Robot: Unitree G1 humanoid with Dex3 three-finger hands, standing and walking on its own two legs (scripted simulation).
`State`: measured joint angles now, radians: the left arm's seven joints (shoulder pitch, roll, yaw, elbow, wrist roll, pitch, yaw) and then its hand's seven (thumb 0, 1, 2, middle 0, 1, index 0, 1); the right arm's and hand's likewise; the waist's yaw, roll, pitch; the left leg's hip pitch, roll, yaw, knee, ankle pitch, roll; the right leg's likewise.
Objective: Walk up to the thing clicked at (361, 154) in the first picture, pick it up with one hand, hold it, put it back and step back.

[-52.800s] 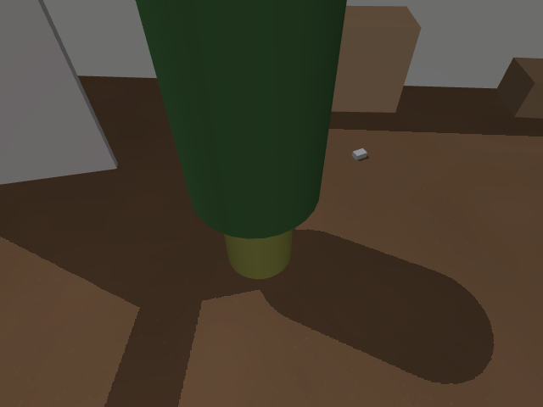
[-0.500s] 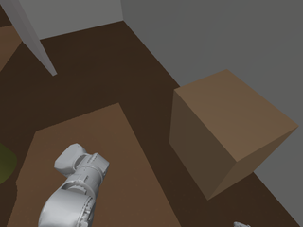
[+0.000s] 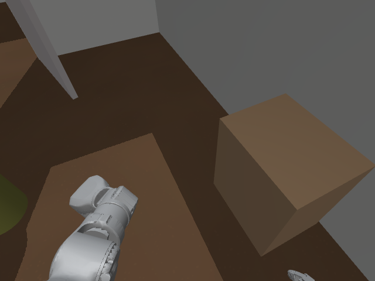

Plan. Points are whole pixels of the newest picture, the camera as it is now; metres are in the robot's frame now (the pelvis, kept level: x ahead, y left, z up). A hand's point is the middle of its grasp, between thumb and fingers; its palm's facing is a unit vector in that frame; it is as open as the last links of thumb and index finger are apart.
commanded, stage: hold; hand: left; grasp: from above
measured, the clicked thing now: (104, 208) +0.34 +0.24 -0.09
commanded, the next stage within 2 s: crouch in 1.12 s
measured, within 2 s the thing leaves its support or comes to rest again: neither
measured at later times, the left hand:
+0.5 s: hand (103, 205) +0.31 +0.22 -0.03, palm faces -0.18 -0.39 -0.90, open 9.4 cm
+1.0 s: hand (107, 204) +0.32 +0.21 -0.03, palm faces -0.19 -0.39 -0.90, open 9.5 cm
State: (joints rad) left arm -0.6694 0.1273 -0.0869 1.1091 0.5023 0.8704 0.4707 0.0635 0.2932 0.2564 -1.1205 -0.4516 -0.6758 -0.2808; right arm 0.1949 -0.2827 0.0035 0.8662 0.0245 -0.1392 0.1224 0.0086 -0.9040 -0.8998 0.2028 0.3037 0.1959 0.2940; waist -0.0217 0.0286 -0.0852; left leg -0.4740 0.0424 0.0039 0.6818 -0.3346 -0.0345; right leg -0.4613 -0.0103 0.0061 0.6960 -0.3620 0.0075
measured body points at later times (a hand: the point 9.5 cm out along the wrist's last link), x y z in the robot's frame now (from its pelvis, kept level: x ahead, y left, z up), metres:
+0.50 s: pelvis +0.00 +0.00 +0.01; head +0.02 -0.02 +0.46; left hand +0.32 +0.24 +0.02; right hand +0.14 -0.24 -0.12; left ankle +0.00 +0.14 -0.72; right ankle -0.01 -0.12 -0.72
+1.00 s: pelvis +0.00 +0.00 +0.01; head +0.02 -0.02 +0.46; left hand +0.32 +0.23 +0.02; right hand +0.14 -0.25 -0.11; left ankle +0.00 +0.14 -0.72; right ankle -0.01 -0.12 -0.72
